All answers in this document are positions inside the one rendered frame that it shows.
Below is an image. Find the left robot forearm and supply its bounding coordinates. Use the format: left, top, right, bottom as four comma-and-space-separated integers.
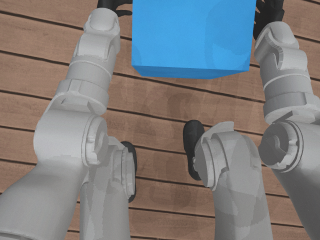
33, 7, 121, 154

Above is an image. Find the right robot thigh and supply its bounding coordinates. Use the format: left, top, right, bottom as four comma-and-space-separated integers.
197, 131, 273, 240

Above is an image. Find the left robot upper arm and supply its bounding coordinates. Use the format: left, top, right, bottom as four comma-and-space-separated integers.
0, 108, 109, 240

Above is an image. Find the carton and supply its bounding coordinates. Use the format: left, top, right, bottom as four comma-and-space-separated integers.
131, 0, 257, 80

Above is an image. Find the robot right hand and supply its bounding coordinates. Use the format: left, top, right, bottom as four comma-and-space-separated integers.
253, 0, 285, 40

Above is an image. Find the robot right foot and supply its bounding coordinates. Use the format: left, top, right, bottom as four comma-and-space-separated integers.
183, 119, 205, 181

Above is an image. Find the right robot upper arm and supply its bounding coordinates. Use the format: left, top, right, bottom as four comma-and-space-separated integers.
258, 120, 320, 240

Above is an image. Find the right robot forearm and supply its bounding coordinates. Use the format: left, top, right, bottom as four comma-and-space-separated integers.
254, 21, 320, 125

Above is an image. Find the robot left hand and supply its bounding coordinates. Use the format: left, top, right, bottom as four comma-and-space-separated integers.
97, 0, 133, 17

